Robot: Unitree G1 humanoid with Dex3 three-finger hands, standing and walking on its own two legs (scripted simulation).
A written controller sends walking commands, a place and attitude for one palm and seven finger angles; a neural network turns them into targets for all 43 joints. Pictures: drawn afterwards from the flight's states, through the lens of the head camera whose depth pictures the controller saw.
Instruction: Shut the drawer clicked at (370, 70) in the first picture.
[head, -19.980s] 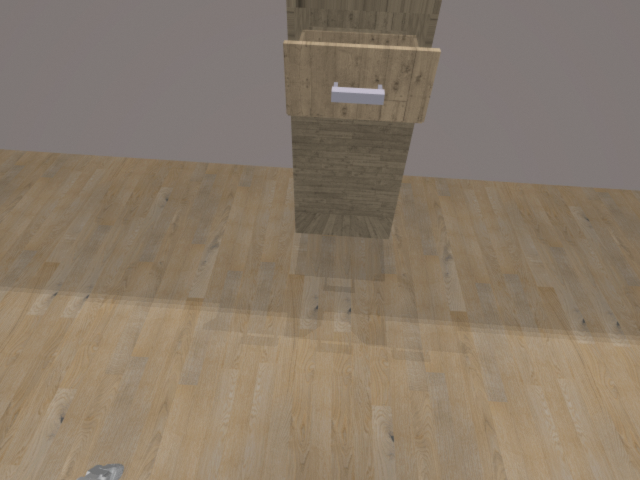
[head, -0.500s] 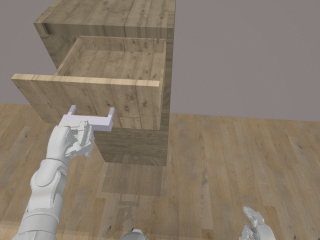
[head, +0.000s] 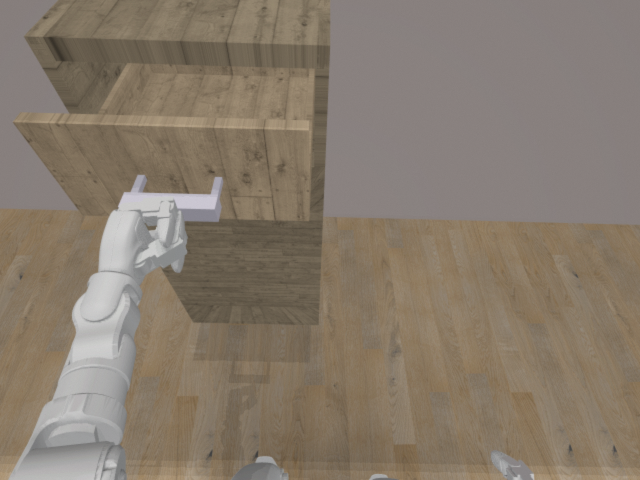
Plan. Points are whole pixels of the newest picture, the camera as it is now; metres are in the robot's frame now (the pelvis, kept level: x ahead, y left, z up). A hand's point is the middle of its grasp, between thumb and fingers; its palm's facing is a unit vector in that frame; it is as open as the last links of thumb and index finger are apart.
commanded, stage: push the drawer shut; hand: left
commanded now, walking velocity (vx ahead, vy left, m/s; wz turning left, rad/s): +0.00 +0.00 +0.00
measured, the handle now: (175, 194) +0.47 +0.21 +0.07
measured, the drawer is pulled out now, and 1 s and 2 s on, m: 0.13 0.01 0.00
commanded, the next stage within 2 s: pull the fist back off the drawer in 1.60 s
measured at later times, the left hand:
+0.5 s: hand (184, 207) +0.44 +0.19 +0.07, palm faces -0.01 -1.00 -0.03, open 3.0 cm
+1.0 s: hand (198, 170) +0.51 +0.19 +0.07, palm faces +0.00 -1.00 -0.02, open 3.0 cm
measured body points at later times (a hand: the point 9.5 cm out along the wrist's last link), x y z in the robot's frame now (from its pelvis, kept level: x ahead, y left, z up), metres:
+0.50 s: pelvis +0.00 +0.00 -0.01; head +0.08 +0.01 +0.43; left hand +0.44 +0.25 +0.08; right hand +0.07 -0.27 -0.12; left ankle +0.04 +0.10 -0.70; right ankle -0.01 -0.10 -0.70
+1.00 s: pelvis +0.00 +0.00 -0.02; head +0.11 +0.02 +0.41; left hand +0.51 +0.24 +0.08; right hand +0.00 -0.26 -0.13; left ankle +0.04 +0.10 -0.70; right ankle -0.01 -0.10 -0.70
